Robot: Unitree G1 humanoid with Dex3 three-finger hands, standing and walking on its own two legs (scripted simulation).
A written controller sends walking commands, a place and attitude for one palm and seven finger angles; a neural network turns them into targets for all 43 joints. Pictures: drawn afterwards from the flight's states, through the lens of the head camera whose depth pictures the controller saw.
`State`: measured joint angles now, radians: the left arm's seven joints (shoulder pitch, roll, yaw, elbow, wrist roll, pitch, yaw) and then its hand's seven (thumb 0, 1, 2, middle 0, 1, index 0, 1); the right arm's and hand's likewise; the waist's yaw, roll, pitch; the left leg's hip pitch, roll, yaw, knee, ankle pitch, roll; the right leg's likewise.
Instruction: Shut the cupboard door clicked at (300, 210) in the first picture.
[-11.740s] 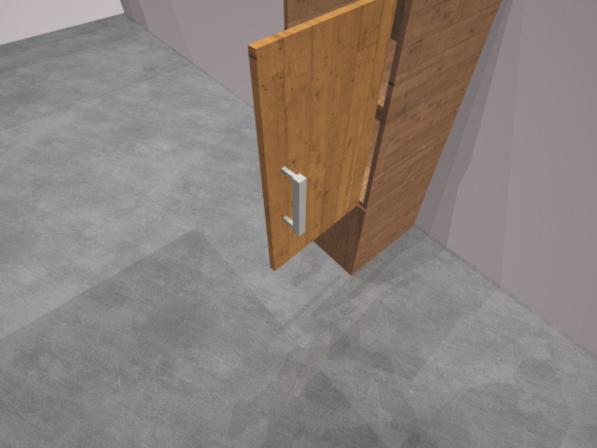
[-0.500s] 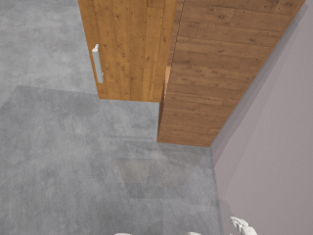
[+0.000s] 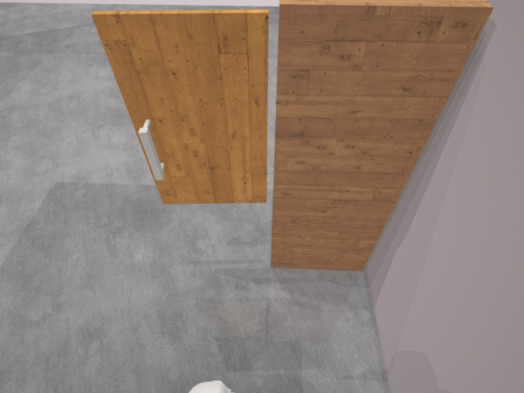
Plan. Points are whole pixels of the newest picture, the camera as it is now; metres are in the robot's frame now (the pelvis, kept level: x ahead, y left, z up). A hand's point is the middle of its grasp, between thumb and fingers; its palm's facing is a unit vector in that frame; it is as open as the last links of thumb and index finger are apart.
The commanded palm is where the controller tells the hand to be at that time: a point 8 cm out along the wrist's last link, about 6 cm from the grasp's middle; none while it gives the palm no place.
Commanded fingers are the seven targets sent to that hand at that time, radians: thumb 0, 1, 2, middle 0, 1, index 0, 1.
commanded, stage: take the last steps up to it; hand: left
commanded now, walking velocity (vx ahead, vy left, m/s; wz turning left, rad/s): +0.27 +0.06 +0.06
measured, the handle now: (153, 150) +0.71 +0.32 -0.09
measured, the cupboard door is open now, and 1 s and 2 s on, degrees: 94 94 94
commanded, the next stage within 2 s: come to a stop and stand still in 0.34 s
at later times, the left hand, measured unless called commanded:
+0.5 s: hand (129, 390) +0.16 +0.25 -0.18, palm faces +0.08 -0.98 -0.17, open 7.4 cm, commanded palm none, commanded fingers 0.00 0.90 0.90 -0.20 -0.30 -0.20 -0.30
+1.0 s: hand (151, 337) +0.25 +0.24 -0.18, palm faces +0.04 -0.97 -0.22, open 7.4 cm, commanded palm none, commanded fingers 0.00 0.90 0.90 -0.20 -0.30 -0.20 -0.30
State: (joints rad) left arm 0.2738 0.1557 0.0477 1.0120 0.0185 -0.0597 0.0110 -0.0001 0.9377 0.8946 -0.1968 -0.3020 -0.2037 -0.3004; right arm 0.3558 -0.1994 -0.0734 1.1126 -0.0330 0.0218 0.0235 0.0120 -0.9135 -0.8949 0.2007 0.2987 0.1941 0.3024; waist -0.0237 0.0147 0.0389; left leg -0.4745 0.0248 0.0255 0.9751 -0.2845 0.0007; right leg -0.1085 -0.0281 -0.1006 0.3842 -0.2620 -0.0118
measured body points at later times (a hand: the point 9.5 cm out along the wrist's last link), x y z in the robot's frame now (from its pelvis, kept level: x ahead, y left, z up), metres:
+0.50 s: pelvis +0.15 +0.08 -0.01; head +0.17 +0.09 +0.44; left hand +0.16 +0.30 -0.17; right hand +0.24 -0.15 -0.15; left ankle +0.19 +0.16 -0.74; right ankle +0.16 -0.05 -0.69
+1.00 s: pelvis +0.19 +0.05 -0.01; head +0.22 +0.05 +0.43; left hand +0.25 +0.29 -0.17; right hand +0.19 -0.18 -0.17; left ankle +0.19 +0.16 -0.74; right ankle +0.21 -0.05 -0.74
